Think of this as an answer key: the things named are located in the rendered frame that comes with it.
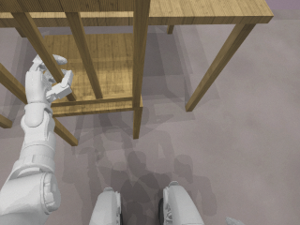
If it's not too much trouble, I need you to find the robot left forearm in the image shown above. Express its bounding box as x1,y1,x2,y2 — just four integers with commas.
0,102,56,216

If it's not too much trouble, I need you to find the chair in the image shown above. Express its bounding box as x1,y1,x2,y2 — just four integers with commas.
0,0,151,146

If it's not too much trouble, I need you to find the table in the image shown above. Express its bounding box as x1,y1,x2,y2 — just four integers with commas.
0,0,274,128

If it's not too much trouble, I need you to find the right robot shin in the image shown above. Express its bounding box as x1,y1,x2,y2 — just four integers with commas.
163,181,179,225

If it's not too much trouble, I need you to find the robot left hand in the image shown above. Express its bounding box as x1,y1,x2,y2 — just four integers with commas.
25,54,74,107

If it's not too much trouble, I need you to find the robot left upper arm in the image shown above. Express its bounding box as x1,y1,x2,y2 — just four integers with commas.
0,172,61,225

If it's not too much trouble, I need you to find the robot right thigh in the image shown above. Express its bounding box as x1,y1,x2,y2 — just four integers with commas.
163,185,204,225

